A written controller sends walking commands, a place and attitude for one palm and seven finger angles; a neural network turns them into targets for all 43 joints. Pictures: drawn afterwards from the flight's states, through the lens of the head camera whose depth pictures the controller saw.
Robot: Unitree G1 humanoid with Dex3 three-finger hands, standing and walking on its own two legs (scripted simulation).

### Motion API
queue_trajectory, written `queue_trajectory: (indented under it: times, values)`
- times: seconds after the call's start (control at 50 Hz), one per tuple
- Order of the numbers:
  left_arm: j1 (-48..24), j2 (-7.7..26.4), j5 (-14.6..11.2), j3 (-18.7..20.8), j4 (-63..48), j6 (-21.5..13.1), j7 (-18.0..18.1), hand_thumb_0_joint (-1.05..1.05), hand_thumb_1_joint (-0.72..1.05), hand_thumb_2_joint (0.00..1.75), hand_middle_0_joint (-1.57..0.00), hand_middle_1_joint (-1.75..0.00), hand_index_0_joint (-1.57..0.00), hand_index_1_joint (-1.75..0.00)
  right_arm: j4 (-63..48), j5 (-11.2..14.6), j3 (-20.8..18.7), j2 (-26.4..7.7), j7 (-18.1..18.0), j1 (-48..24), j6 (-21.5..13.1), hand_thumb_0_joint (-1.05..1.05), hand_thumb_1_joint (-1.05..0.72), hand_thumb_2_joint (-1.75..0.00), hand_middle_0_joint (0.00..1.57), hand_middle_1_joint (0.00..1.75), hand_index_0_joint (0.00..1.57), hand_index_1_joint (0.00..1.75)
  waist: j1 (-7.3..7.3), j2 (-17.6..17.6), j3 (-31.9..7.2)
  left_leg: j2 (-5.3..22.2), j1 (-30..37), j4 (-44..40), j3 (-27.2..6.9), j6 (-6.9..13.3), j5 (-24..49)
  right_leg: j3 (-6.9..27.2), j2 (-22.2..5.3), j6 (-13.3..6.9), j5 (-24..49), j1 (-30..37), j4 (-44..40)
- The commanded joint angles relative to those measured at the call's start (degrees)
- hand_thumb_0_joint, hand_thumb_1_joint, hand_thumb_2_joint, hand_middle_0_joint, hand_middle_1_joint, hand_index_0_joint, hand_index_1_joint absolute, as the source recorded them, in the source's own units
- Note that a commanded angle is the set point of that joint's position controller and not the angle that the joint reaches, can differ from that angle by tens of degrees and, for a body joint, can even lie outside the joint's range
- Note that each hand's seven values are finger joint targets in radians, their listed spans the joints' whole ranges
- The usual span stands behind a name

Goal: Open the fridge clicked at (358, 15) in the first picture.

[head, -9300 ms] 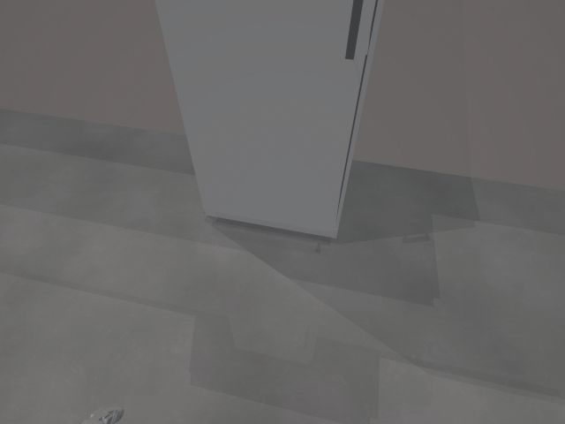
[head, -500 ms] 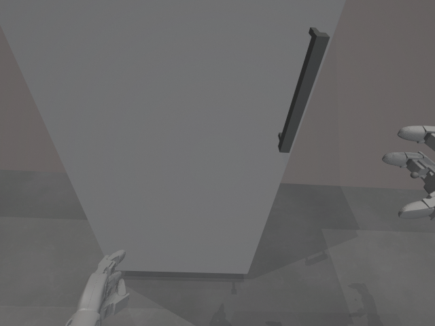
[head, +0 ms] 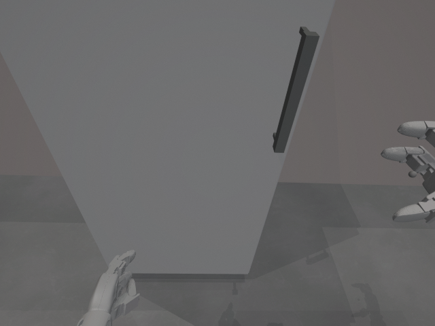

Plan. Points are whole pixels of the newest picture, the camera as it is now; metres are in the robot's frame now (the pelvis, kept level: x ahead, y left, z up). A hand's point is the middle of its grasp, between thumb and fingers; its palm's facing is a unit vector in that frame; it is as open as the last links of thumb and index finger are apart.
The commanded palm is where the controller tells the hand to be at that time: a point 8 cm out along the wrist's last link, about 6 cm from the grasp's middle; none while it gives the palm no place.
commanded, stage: move the hooked fingers beside the handle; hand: right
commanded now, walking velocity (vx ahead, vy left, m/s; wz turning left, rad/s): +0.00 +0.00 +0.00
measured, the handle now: (289, 96) +0.49 -0.15 +0.22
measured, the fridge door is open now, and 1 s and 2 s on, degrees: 0 0 0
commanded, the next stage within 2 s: none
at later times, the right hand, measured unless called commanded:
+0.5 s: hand (378, 153) +0.33 -0.26 +0.21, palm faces +0.10 +0.99 -0.04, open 14.0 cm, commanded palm +0.30 -0.29 +0.22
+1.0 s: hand (358, 137) +0.37 -0.24 +0.22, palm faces +0.06 +1.00 -0.01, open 14.0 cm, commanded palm +0.35 -0.28 +0.21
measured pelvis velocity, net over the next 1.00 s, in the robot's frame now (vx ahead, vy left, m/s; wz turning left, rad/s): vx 0.01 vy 0.01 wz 0.01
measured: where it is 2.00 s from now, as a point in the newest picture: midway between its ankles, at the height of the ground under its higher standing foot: outside the picture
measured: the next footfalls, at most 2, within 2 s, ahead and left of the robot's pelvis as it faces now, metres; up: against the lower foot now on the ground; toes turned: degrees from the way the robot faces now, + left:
none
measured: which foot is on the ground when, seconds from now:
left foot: down 0.00-1.00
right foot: down 0.00-1.00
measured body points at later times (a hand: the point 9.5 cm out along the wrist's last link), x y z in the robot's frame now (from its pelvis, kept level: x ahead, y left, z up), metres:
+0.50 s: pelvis +0.01 +0.01 +0.00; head -0.02 +0.03 +0.45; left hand +0.20 +0.24 -0.07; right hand +0.32 -0.31 +0.22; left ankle -0.02 +0.12 -0.74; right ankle +0.04 -0.11 -0.74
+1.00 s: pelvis +0.01 +0.01 +0.00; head -0.01 +0.03 +0.45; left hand +0.18 +0.25 -0.08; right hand +0.36 -0.29 +0.22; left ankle -0.02 +0.12 -0.74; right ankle +0.04 -0.11 -0.74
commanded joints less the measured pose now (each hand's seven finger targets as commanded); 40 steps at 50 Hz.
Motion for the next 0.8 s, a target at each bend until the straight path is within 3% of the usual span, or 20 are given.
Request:
queue_trajectory:
  times: [0.0, 0.04, 0.08, 0.1, 0.16, 0.18, 0.2, 0.24, 0.28, 0.36, 0.38, 0.4, 0.44, 0.52, 0.58, 0.66, 0.68, 0.7, 0.74, 0.78]
  values:
    - [-8.7, 7.3, -0.2, 3.4, -8.0, -3.5, 0.4, 0.00, 0.90, 0.90, -0.20, -0.30, -0.20, -0.30, -4.8, 0.1, -3.5, -15.3, -1.9, -23.9, -2.6, 0.00, 0.50, -0.30, 0.30, 1.20, 0.30, 1.20, 1.72, -3.7, -5.4, -2.1, -8.7, -5.7, -0.9, 1.3, 5.4, 3.6, 1.3, -1.1, 2.3, 7.9, -4.0]
    - [-8.3, 7.6, -0.5, 3.4, -8.0, -3.2, 0.7, 0.00, 0.90, 0.90, -0.20, -0.30, -0.20, -0.30, -2.5, -1.1, -1.7, -15.0, -1.8, -24.5, -0.8, 0.00, 0.50, -0.30, 0.30, 1.20, 0.30, 1.20, 1.88, -2.7, -5.7, -2.0, -8.9, -5.5, -0.7, 1.2, 4.2, 3.8, 1.2, -1.1, 1.3, 7.5, -4.4]
    - [-9.0, 7.3, -0.6, 3.3, -8.5, -3.1, 0.8, 0.00, 0.90, 0.90, -0.20, -0.30, -0.20, -0.30, -3.4, -2.0, 2.7, -11.9, -1.7, -27.5, -0.1, 0.00, 0.50, -0.30, 0.30, 1.20, 0.30, 1.20, 2.48, -3.7, -6.2, -1.5, -9.0, -5.5, -1.6, 1.3, 4.4, 3.6, 1.3, -1.2, 1.3, 7.7, -3.7]
    - [-8.7, 7.6, -0.5, 3.5, -8.5, -3.1, 0.9, 0.00, 0.90, 0.90, -0.20, -0.30, -0.20, -0.30, -3.5, -2.2, 1.4, -14.0, -1.9, -28.9, -0.3, 0.00, 0.50, -0.30, 0.30, 1.20, 0.30, 1.20, 2.43, -2.8, -7.7, -1.5, -8.8, -5.5, -1.5, 1.1, 4.0, 3.9, 1.4, -1.3, 1.0, 7.9, -3.6]
    - [-9.0, 7.1, -0.3, 3.3, -9.1, -3.3, 1.1, 0.00, 0.90, 0.90, -0.20, -0.30, -0.20, -0.30, -7.3, -2.4, 2.7, -13.4, -2.2, -34.4, -2.8, 0.00, 0.50, -0.30, 0.30, 1.20, 0.30, 1.20, 2.87, -4.0, -12.1, -1.8, -7.6, -4.7, -1.1, 1.3, 5.7, 4.1, 1.6, -1.3, 3.0, 10.9, -3.3]
    - [-8.9, 7.0, 0.0, 3.3, -9.0, -3.4, 1.0, 0.00, 0.90, 0.90, -0.20, -0.30, -0.20, -0.30, -8.4, -2.0, 0.9, -15.0, -2.7, -33.8, -4.0, 0.00, 0.50, -0.30, 0.30, 1.20, 0.30, 1.20, 2.30, -0.9, -13.4, -1.9, -6.1, -4.8, -1.2, 1.3, 6.7, 4.2, 1.4, -1.4, 4.2, 10.9, -3.0]
    - [-8.9, 7.1, 0.2, 3.5, -9.4, -3.7, 0.9, 0.00, 0.90, 0.90, -0.20, -0.30, -0.20, -0.30, -10.3, -1.8, -0.9, -16.1, -3.0, -33.8, -5.1, 0.00, 0.50, -0.30, 0.30, 1.20, 0.30, 1.20, 1.74, -2.7, -16.4, -1.8, -4.6, -4.0, -1.3, 1.5, 9.3, 4.1, 1.6, -1.5, 6.5, 12.1, -2.8]
    - [-8.6, 6.8, 0.4, 3.4, -9.2, -3.4, 0.6, 0.00, 0.90, 0.90, -0.20, -0.30, -0.20, -0.30, -8.9, -1.4, -3.1, -16.6, -3.5, -30.7, -6.0, 0.00, 0.50, -0.30, 0.30, 1.20, 0.30, 1.20, 0.91, -1.7, -17.7, -1.9, -2.9, -3.3, -0.9, 1.5, 12.8, 3.6, 1.8, -1.4, 9.1, 12.3, -2.7]
    - [-8.2, 7.1, 0.4, 3.8, -8.5, -2.8, 0.1, 0.00, 0.90, 0.90, -0.20, -0.30, -0.20, -0.30, -4.0, -1.3, -5.6, -17.8, -4.1, -26.0, -5.2, 0.00, 0.50, -0.30, 0.30, 1.20, 0.30, 1.20, -0.19, 0.2, -15.2, -1.7, -2.2, -3.5, -0.9, 1.5, 14.2, 2.9, 1.5, -1.4, 9.7, 9.7, -2.7]
    - [-8.8, 7.5, -0.3, 3.9, -8.6, -1.1, -0.4, 0.00, 0.90, 0.90, -0.20, -0.30, -0.20, -0.30, 2.0, -2.3, -2.9, -14.8, -4.5, -24.1, -0.1, 0.00, 0.50, -0.30, 0.30, 1.20, 0.30, 1.20, 0.30, -0.8, -8.0, -1.3, -5.5, -3.7, -0.9, 1.0, 13.2, 1.8, 1.5, -1.3, 7.7, 5.7, -3.3]
    - [-8.8, 7.7, -0.5, 4.2, -8.9, -0.8, -0.5, 0.00, 0.90, 0.90, -0.20, -0.30, -0.20, -0.30, 2.2, -2.6, -2.9, -15.3, -4.6, -23.4, 0.8, 0.00, 0.50, -0.30, 0.30, 1.20, 0.30, 1.20, 0.12, 1.2, -8.3, -1.3, -5.1, -3.9, -0.9, 0.9, 13.0, 1.7, 1.3, -1.3, 7.8, 5.5, -3.2]
    - [-9.2, 7.7, -0.7, 4.1, -9.4, -0.6, -0.5, 0.00, 0.90, 0.90, -0.20, -0.30, -0.20, -0.30, 0.0, -3.0, -0.9, -14.0, -4.6, -26.1, 1.2, 0.00, 0.50, -0.30, 0.30, 1.20, 0.30, 1.20, 0.83, -0.9, -8.7, -1.1, -5.6, -3.7, -1.2, 0.9, 13.6, 1.6, 1.5, -1.5, 8.2, 6.1, -3.0]
    - [-8.7, 7.6, -0.6, 4.3, -9.7, -0.7, -0.2, 0.00, 0.90, 0.90, -0.20, -0.30, -0.20, -0.30, -1.3, -3.0, -0.5, -14.3, -4.6, -29.1, 0.6, 0.00, 0.50, -0.30, 0.30, 1.20, 0.30, 1.20, 1.62, -0.2, -10.2, -1.4, -6.2, -3.8, -1.5, 0.8, 13.1, 1.8, 1.5, -1.7, 7.9, 7.6, -2.4]
    - [-7.8, 7.4, -0.1, 4.4, -9.7, -1.4, 0.5, 0.00, 0.90, 0.90, -0.20, -0.30, -0.20, -0.30, -6.0, -2.3, -1.1, -15.7, -4.5, -35.2, -4.5, 0.00, 0.50, -0.30, 0.30, 1.20, 0.30, 1.20, 2.52, -0.2, -15.6, -1.6, -4.6, -3.3, -2.1, 0.7, 15.1, 1.9, 1.7, -2.0, 9.5, 11.1, -1.5]
    - [-7.3, 7.3, 0.0, 4.5, -8.8, -1.7, 0.8, 0.00, 0.90, 0.90, -0.20, -0.30, -0.20, -0.30, -5.7, -2.2, -1.4, -16.1, -4.5, -35.9, -7.1, 0.00, 0.50, -0.30, 0.30, 1.20, 0.30, 1.20, 2.49, -2.0, -16.0, -1.6, -4.2, -3.3, -2.2, 0.8, 15.9, 1.6, 1.7, -1.9, 10.2, 11.7, -1.1]
    - [-6.9, 7.6, -0.3, 4.4, -7.5, -1.3, 1.1, 0.00, 0.90, 0.90, -0.20, -0.30, -0.20, -0.30, 4.6, -3.1, 1.3, -13.3, -4.5, -34.8, -4.3, 0.00, 0.50, -0.30, 0.30, 1.20, 0.30, 1.20, 2.69, -2.5, -10.5, -1.3, -7.1, -3.6, -2.0, 0.8, 13.2, 1.7, 1.8, -1.7, 7.0, 8.3, -1.9]
    - [-6.4, 8.1, -0.4, 4.7, -7.0, -1.0, 1.0, 0.00, 0.90, 0.90, -0.20, -0.30, -0.20, -0.30, 7.4, -3.3, 0.4, -14.4, -4.7, -33.4, -3.4, 0.00, 0.50, -0.30, 0.30, 1.20, 0.30, 1.20, 2.53, 0.4, -9.8, -1.2, -7.1, -4.0, -2.0, 0.6, 13.2, 1.5, 1.6, -1.8, 6.9, 7.4, -1.7]
    - [-6.6, 8.1, -0.5, 4.6, -7.3, -0.8, 1.0, 0.00, 0.90, 0.90, -0.20, -0.30, -0.20, -0.30, 7.8, -3.5, 1.0, -14.4, -4.7, -34.0, -2.6, 0.00, 0.50, -0.30, 0.30, 1.20, 0.30, 1.20, 2.62, 0.2, -9.2, -1.0, -7.3, -3.9, -2.1, 0.5, 12.9, 1.5, 1.6, -1.9, 6.4, 6.4, -1.8]
    - [-6.7, 8.1, -0.5, 4.7, -7.9, -0.7, 0.8, 0.00, 0.90, 0.90, -0.20, -0.30, -0.20, -0.30, 7.3, -3.8, 2.4, -13.3, -4.6, -36.1, -2.1, 0.00, 0.50, -0.30, 0.30, 1.20, 0.30, 1.20, 2.84, 0.8, -10.8, -1.0, -7.2, -3.4, -2.1, 0.5, 13.4, 1.7, 1.7, -2.0, 6.9, 6.9, -1.6]
    - [-6.5, 8.2, -0.3, 4.8, -8.5, -0.5, 0.5, 0.00, 0.90, 0.90, -0.20, -0.30, -0.20, -0.30, 6.3, -3.7, 0.5, -15.4, -4.9, -35.3, -3.1, 0.00, 0.50, -0.30, 0.30, 1.20, 0.30, 1.20, 2.25, 2.2, -13.6, -1.0, -5.1, -2.9, -2.2, 0.5, 15.7, 1.6, 1.5, -2.0, 9.0, 7.3, -1.1]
